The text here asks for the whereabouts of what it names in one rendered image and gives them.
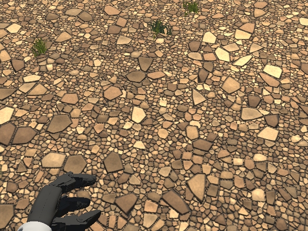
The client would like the left robot hand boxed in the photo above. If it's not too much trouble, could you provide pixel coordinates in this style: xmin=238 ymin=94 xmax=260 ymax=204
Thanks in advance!
xmin=26 ymin=171 xmax=102 ymax=231

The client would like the robot left forearm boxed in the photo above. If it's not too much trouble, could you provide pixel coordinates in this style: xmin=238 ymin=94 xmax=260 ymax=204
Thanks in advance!
xmin=17 ymin=221 xmax=52 ymax=231

